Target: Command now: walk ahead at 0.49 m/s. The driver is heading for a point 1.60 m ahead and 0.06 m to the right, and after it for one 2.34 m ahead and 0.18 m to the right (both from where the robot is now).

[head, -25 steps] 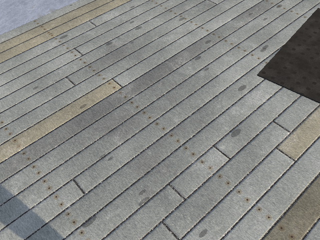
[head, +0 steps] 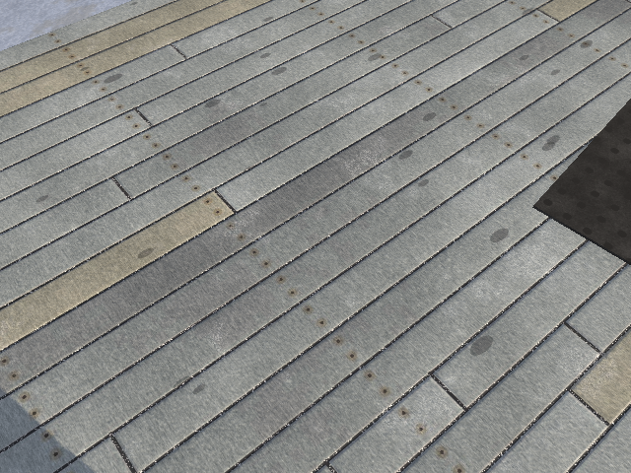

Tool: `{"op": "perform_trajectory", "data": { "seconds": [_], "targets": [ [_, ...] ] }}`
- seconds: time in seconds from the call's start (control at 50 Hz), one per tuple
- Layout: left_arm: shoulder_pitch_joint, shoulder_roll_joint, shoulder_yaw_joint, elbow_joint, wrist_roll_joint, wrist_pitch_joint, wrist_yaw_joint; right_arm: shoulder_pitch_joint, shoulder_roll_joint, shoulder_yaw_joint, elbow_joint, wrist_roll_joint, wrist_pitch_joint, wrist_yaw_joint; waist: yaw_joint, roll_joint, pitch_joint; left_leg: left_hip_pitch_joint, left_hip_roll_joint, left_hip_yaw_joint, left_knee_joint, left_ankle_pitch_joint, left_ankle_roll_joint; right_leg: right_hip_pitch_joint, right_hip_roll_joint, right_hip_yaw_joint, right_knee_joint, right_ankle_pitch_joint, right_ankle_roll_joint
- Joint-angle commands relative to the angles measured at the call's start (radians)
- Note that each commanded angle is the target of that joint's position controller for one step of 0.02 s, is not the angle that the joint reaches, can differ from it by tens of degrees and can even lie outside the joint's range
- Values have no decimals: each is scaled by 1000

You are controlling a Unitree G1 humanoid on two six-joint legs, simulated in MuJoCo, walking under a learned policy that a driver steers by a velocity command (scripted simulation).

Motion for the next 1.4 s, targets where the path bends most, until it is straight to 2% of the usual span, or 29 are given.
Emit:
{"op": "perform_trajectory", "data": {
  "seconds": [0.02,0.04,0.06,0.1,0.16,0.22,0.34,0.44,0.5,0.54,0.56,0.58,0.6,0.62,0.64,0.68,0.76,0.88,1.02,1.08,1.1,1.12,1.14,1.16,1.18,1.22,1.28,1.32,1.4],
  "targets": [
    [120,53,12,-71,-48,-8,-13,507,-268,-86,94,-12,2,-11,-158,250,-416,825,450,-799,-238,-235,250,-625,78,26,914,-32,-42],
    [23,122,29,-90,-25,-4,-10,384,-238,-76,75,10,10,-4,-119,101,-312,718,400,-728,-268,-296,216,-715,2,133,963,37,-62],
    [-73,116,28,-118,-15,-9,-13,300,-169,-56,63,18,5,-1,-106,45,-180,570,370,-581,-289,-259,186,-739,-41,132,919,115,-65],
    [-121,87,31,-128,8,1,-20,262,-75,-25,85,16,-11,-5,-42,3,-64,361,264,-391,-349,-105,100,-655,-104,133,777,185,-66],
    [-81,51,27,-120,25,38,-33,328,-79,-17,118,20,-31,-16,-4,41,-48,296,238,-292,-373,47,104,-607,-112,108,702,191,-38],
    [-212,69,29,-170,24,53,-43,375,-116,-19,129,20,-36,-18,-12,41,-5,311,220,-235,-419,51,106,-712,-136,79,592,282,-8],
    [-453,62,17,-253,7,50,-49,477,-114,-9,146,24,-34,-17,-73,64,27,407,185,-153,-424,184,81,-747,-112,18,273,459,14],
    [-553,78,19,-295,5,38,-47,533,-126,-10,171,13,-29,-28,-96,80,42,563,229,-140,-364,312,79,-742,-78,1,137,422,-25],
    [-467,99,33,-279,7,25,-38,491,-151,-17,170,8,-24,-37,-40,93,-3,598,239,-111,-220,610,51,-582,-19,-23,76,309,-73],
    [-172,142,60,-180,21,8,-22,460,-155,-17,163,13,-15,-36,82,55,-160,497,180,-61,121,620,17,-221,8,-24,-6,347,-118],
    [-9,233,85,-151,50,1,-11,480,-98,-1,127,38,-16,-28,117,-64,-294,225,109,-18,446,263,-15,78,-234,258,-18,265,-188],
    [12,299,101,-146,45,9,-21,580,-45,5,124,62,-14,-21,68,-234,-393,-60,-68,-52,759,-480,-38,241,-461,712,-148,252,-306],
    [-86,252,92,-157,10,20,-27,485,-125,-17,119,38,-9,-24,42,-82,-300,-137,-3,-177,816,-406,-19,138,-402,673,-182,164,-266],
    [-183,188,73,-172,1,18,-30,401,-119,-17,91,31,-14,-20,14,-45,-158,-158,38,-170,776,-310,-17,-16,-369,522,-212,190,-231],
    [-221,140,58,-172,5,10,-33,367,-101,-15,87,26,-17,-18,-11,-8,-99,-130,71,-167,716,-251,-16,-112,-321,425,-240,296,-197],
    [-228,96,42,-151,-3,1,-24,401,-69,-14,96,2,9,-4,-65,-66,-76,-38,102,-155,633,-210,-33,-234,-257,299,-290,358,-154],
    [-131,130,43,-115,-7,-19,-15,313,-66,-16,70,-5,39,9,-73,-39,-29,-102,120,-120,553,-140,-69,-246,-223,212,-335,473,-158],
    [-22,124,30,-93,-8,-15,-15,69,-71,-6,-13,8,41,16,-21,-46,16,-211,119,-71,295,31,-101,-161,-191,141,-355,591,-142],
    [58,138,30,-55,6,-10,0,-82,-78,3,-76,12,25,13,12,-63,41,-183,68,-35,72,10,-52,18,-235,111,-290,767,-151],
    [12,163,37,-55,12,-6,7,28,-102,-10,-52,12,11,1,-52,-77,-18,4,2,-7,12,-101,1,42,-241,81,-128,1090,-125],
    [-5,170,39,-55,11,-2,5,159,-118,-22,-8,10,4,-7,-107,-66,-86,150,-32,8,-38,-91,22,29,-220,62,24,1156,-111],
    [-20,162,36,-65,3,1,3,333,-152,-38,47,-5,-6,-17,-174,-37,-182,394,7,-35,-68,-47,53,-96,-181,34,231,1027,-92],
    [13,96,17,-103,-25,0,-5,484,-251,-63,68,-33,-11,-27,-193,106,-321,689,277,-367,-88,-138,130,-381,-93,-15,578,602,-58],
    [88,86,25,-98,-42,0,-13,473,-284,-75,73,-8,5,-14,-145,255,-410,807,448,-795,-239,-158,238,-631,77,44,866,-57,-41],
    [-6,146,40,-110,-16,7,-9,347,-242,-65,52,18,13,-8,-105,96,-266,676,397,-678,-258,-234,200,-716,-5,135,907,19,-57],
    [-112,110,36,-134,-8,2,-18,230,-125,-30,42,19,1,-4,-57,17,-72,409,310,-446,-334,-154,130,-688,-78,128,789,147,-57],
    [-80,73,34,-125,23,39,-33,281,-91,-13,85,21,-21,-15,-5,53,-44,299,236,-303,-372,17,88,-593,-108,112,688,189,-31],
    [-126,76,36,-140,23,52,-40,316,-122,-17,99,25,-31,-18,1,50,-35,300,218,-257,-397,37,92,-637,-118,93,644,230,-12],
    [-250,74,30,-178,13,59,-34,381,-123,-5,119,23,-31,-20,-10,56,-9,331,184,-128,-339,546,65,-677,-106,40,468,326,25]
  ]
}}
